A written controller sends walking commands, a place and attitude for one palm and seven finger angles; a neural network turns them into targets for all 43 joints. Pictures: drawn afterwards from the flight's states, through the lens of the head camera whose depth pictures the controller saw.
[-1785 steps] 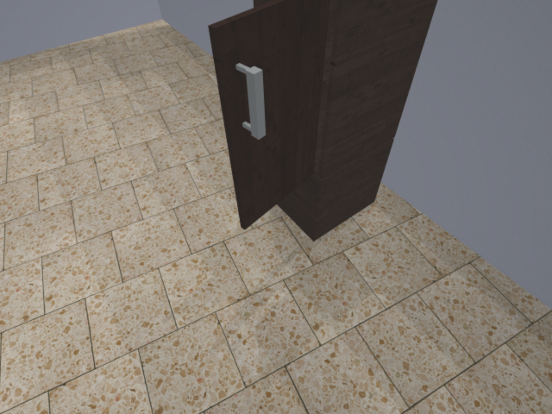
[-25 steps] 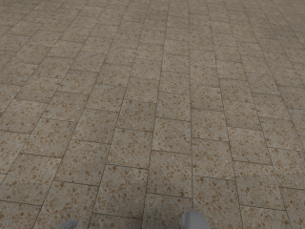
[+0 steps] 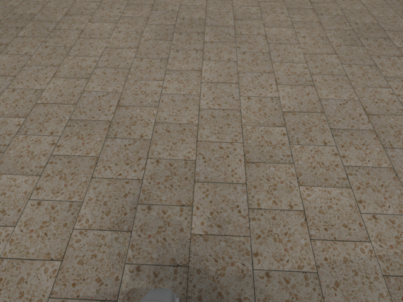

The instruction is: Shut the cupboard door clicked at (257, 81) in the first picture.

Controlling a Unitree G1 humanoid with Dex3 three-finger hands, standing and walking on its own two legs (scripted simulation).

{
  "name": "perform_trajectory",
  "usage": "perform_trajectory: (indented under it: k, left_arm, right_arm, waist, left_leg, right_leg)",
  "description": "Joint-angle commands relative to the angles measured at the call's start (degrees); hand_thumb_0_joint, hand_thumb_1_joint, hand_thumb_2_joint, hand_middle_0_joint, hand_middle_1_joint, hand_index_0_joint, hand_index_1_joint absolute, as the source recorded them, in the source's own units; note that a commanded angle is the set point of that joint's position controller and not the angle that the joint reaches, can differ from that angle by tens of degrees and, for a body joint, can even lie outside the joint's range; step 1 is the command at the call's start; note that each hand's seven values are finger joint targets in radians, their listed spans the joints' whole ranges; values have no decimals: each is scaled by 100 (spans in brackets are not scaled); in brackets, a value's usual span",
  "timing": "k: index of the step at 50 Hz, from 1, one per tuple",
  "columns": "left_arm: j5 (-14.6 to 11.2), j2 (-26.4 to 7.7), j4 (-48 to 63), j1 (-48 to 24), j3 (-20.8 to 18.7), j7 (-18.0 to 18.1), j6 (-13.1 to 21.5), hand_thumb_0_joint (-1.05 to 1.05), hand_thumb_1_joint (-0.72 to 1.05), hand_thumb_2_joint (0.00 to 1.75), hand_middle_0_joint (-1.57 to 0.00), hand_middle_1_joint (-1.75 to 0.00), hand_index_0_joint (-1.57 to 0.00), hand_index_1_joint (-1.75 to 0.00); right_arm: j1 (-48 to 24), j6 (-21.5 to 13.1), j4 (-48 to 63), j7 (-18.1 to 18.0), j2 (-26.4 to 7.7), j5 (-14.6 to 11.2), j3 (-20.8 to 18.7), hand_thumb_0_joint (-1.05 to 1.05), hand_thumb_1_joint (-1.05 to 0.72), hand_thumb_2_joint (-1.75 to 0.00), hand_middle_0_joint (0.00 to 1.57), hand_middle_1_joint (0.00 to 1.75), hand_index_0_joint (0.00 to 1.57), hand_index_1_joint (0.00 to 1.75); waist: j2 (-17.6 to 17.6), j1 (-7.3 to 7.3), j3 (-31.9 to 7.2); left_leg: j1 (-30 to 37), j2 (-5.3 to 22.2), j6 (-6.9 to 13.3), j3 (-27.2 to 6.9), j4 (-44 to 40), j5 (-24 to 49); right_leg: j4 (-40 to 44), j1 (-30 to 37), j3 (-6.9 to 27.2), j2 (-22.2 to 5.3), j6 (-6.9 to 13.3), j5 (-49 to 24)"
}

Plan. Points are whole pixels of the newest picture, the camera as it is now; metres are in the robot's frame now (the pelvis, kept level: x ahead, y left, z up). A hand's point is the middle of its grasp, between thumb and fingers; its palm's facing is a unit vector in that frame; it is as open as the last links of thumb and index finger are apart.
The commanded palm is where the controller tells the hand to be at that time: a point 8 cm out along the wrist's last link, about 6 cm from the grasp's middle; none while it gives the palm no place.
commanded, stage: turn to face it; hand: left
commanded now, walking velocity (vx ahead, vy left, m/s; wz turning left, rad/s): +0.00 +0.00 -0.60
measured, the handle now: out of the picture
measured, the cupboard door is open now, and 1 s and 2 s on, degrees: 59 59 59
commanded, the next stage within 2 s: none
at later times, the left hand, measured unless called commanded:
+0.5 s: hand (98, 275) +0.19 +0.26 -0.17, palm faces -0.18 -0.96 -0.20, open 7.4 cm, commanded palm none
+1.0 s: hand (160, 228) +0.30 +0.12 -0.15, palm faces -0.58 -0.78 -0.26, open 7.4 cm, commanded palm none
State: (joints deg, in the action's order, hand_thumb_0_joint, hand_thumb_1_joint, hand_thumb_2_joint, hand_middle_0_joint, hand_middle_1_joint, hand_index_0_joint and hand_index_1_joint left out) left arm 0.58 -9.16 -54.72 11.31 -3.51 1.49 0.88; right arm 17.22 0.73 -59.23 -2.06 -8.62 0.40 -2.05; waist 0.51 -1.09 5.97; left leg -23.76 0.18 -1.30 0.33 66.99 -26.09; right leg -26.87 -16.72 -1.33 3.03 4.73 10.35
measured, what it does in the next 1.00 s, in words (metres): steps on the spot, turning right: left foot, then right foot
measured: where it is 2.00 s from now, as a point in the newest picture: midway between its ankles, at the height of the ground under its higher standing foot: outside the picture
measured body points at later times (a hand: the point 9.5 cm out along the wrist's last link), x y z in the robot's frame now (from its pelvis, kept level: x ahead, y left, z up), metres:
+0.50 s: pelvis +0.07 +0.06 +0.00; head +0.12 +0.09 +0.45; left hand +0.20 +0.31 -0.16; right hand +0.14 -0.20 -0.11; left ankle +0.08 +0.17 -0.74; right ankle +0.01 -0.06 -0.65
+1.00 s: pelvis +0.10 +0.02 +0.00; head +0.13 -0.02 +0.45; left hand +0.33 +0.16 -0.13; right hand -0.02 -0.23 -0.15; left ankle +0.18 +0.16 -0.66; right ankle +0.03 -0.06 -0.74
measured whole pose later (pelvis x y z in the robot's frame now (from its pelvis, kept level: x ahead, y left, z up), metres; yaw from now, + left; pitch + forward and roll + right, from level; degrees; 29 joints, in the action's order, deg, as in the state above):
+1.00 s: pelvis +0.10 +0.02 +0.00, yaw -36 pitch +1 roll +1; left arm 1.0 -11.8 -49.5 9.2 -2.7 -0.5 -2.5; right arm 12.3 3.9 -51.7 -0.9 -15.0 1.0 -2.9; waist -1.4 -1.8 5.2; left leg -29.8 5.8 -5.6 1.4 64.1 -22.6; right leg -29.5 -14.7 0.9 0.5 1.6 15.8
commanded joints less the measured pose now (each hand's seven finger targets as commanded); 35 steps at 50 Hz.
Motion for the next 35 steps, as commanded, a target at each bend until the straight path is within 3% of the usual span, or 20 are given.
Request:
perform_trajectory:
  k: [1, 4, 10, 12, 13, 14, 15, 16, 17, 18, 19, 20, 22, 23, 27, 30, 34, 35]
  left_arm:
    - [49, -903, 291, 230, -191, 12, 83, 0, 90, 90, -20, -30, -20, -30]
    - [50, -1004, 293, 397, -232, -36, 35, 0, 90, 90, -20, -30, -20, -30]
    - [106, -1245, 398, 516, -346, -65, -77, 0, 90, 90, -20, -30, -20, -30]
    - [92, -1301, 474, 415, -387, -58, -115, 0, 90, 90, -20, -30, -20, -30]
    - [72, -1291, 502, 370, -387, -59, -140, 0, 90, 90, -20, -30, -20, -30]
    - [42, -1282, 549, 251, -380, -58, -163, 0, 90, 90, -20, -30, -20, -30]
    - [9, -1144, 612, 191, -349, -63, -184, 0, 90, 90, -20, -30, -20, -30]
    - [-47, -865, 722, 276, -301, -84, -193, 0, 90, 90, -20, -30, -20, -30]
    - [-39, -782, 825, 225, -256, -124, -185, 0, 90, 90, -20, -30, -20, -30]
    - [14, -947, 848, 164, -269, -130, -210, 0, 90, 90, -20, -30, -20, -30]
    - [56, -982, 786, 309, -316, -167, -267, 0, 90, 90, -20, -30, -20, -30]
    - [84, -1025, 725, 336, -347, -208, -293, 0, 90, 90, -20, -30, -20, -30]
    - [58, -1006, 742, 251, -334, -271, -360, 0, 90, 90, -20, -30, -20, -30]
    - [50, -958, 770, 228, -311, -297, -388, 0, 90, 90, -20, -30, -20, -30]
    - [41, -852, 936, -174, -247, -356, -426, 0, 90, 90, -20, -30, -20, -30]
    - [61, -797, 1057, -491, -196, -383, -409, 0, 90, 90, -20, -30, -20, -30]
    - [64, -801, 1088, -620, -165, -389, -374, 0, 90, 90, -20, -30, -20, -30]
    - [66, -841, 1084, -567, -166, -381, -355, 0, 90, 90, -20, -30, -20, -30]
  right_arm:
    - [368, 90, 388, 63, -311, 88, -115, 0, -90, -90, 20, 30, 20, 30]
    - [-135, 100, 656, 67, -505, 89, -157, 0, -90, -90, 20, 30, 20, 30]
    - [-992, 10, 1115, 51, -623, 9, -159, 0, -90, -90, 20, 30, 20, 30]
    - [-921, -40, 1153, 22, -661, -26, -151, 0, -90, -90, 20, 30, 20, 30]
    - [-833, -59, 1140, 4, -700, -37, -156, 0, -90, -90, 20, 30, 20, 30]
    - [-610, -83, 1095, -16, -778, -47, -170, 0, -90, -90, 20, 30, 20, 30]
    - [-487, -119, 1054, -32, -957, -40, -209, 0, -90, -90, 20, 30, 20, 30]
    - [-347, -188, 1100, -49, -1392, 35, -265, 0, -90, -90, 20, 30, 20, 30]
    - [-247, -156, 1174, -50, -1711, 92, -314, 0, -90, -90, 20, 30, 20, 30]
    - [-299, -103, 1246, -64, -1605, 139, -269, 0, -90, -90, 20, 30, 20, 30]
    - [-630, -106, 1327, -69, -1425, 155, -201, 0, -90, -90, 20, 30, 20, 30]
    - [-866, -128, 1413, -86, -1348, 142, -170, 0, -90, -90, 20, 30, 20, 30]
    - [-897, -104, 1472, -81, -1260, 140, -145, 0, -90, -90, 20, 30, 20, 30]
    - [-841, -103, 1447, -78, -1254, 138, -146, 0, -90, -90, 20, 30, 20, 30]
    - [-403, -100, 1304, -51, -1341, 121, -215, 0, -90, -90, 20, 30, 20, 30]
    - [-166, -84, 1183, -21, -1398, 129, -255, 0, -90, -90, 20, 30, 20, 30]
    - [-76, -65, 1099, 14, -1544, 137, -317, 0, -90, -90, 20, 30, 20, 30]
    - [-121, -60, 1098, 29, -1578, 135, -334, 0, -90, -90, 20, 30, 20, 30]
  waist:
    - [369, -118, -816]
    - [537, 31, -943]
    - [775, 240, -956]
    - [929, 187, -1018]
    - [930, 141, -1044]
    - [922, 4, -1130]
    - [591, -62, -1126]
    - [-671, -96, -1257]
    - [-1613, -95, -1101]
    - [-914, -86, -915]
    - [-849, 121, -787]
    - [-1127, 201, -735]
    - [-1162, 213, -588]
    - [-1163, 201, -629]
    - [-1025, 19, -725]
    - [-1196, -121, -687]
    - [-1352, -163, -731]
    - [-1376, -108, -717]
  left_leg:
    - [-173, 282, -177, -84, -368, 607]
    - [-493, 278, -248, -118, -737, 660]
    - [-265, 95, -291, -95, -2027, 251]
    - [192, 3, -249, -132, -2704, 375]
    - [554, -72, -233, -137, -3200, 662]
    - [1157, -38, -212, -119, -3832, 1144]
    - [1968, 279, -158, -245, -4364, 1563]
    - [2635, 1468, 214, -1325, -4841, 2392]
    - [2587, 2630, 890, -2170, -4892, 3868]
    - [2060, 2738, 1211, -1945, -4761, 4124]
    - [1813, 2437, 1165, -1475, -4875, 3927]
    - [1771, 2247, 1106, -1271, -4770, 4295]
    - [1692, 1924, 946, -519, -4673, 4482]
    - [1816, 1816, 893, -299, -4641, 4505]
    - [2228, 1856, 878, 81, -4565, 4491]
    - [2342, 1851, 811, 391, -4415, 4718]
    - [2267, 1962, 745, 599, -4127, 4878]
    - [2195, 2009, 693, 629, -4007, 4858]
  right_leg:
    - [990, 165, 1310, -1397, 560, -2490]
    - [932, 487, 1661, -1349, 541, -2024]
    - [561, 792, 2248, -1377, 610, -2377]
    - [319, 732, 2349, -1317, 536, -2654]
    - [150, 613, 2365, -1167, 392, -2680]
    - [-29, 311, 2293, -1044, 193, -2389]
    - [-299, -358, 2078, -733, -45, -1647]
    - [-1048, -1179, 1437, -43, -340, 83]
    - [-2389, -1696, 559, 131, -603, 2581]
    - [-3240, -1536, 581, -164, -644, 2514]
    - [-3687, -1580, 516, -200, -723, 2162]
    - [-3979, -1699, 454, -314, -764, 2033]
    - [-4105, -1640, 366, -437, -831, 1717]
    - [-4037, -1650, 267, -441, -848, 1583]
    - [-3389, -1626, -3, -542, -862, 1299]
    - [-2634, -1392, -260, -508, -798, 1201]
    - [-1809, -838, -482, -380, -635, 1244]
    - [-1535, -641, -503, -365, -585, 1195]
